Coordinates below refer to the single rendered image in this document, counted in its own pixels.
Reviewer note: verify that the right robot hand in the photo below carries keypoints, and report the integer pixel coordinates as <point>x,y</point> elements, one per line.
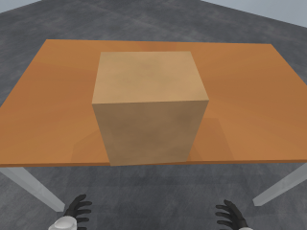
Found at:
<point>237,221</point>

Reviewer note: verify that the left robot hand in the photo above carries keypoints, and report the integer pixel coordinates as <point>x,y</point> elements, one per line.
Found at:
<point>73,211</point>

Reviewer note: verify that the carton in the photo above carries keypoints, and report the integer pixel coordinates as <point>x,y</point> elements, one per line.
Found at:
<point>148,106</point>

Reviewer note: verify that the robot left forearm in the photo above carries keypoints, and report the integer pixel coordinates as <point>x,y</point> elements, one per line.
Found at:
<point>64,223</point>

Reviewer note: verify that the table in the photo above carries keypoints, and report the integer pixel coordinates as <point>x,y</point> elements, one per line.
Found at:
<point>256,114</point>

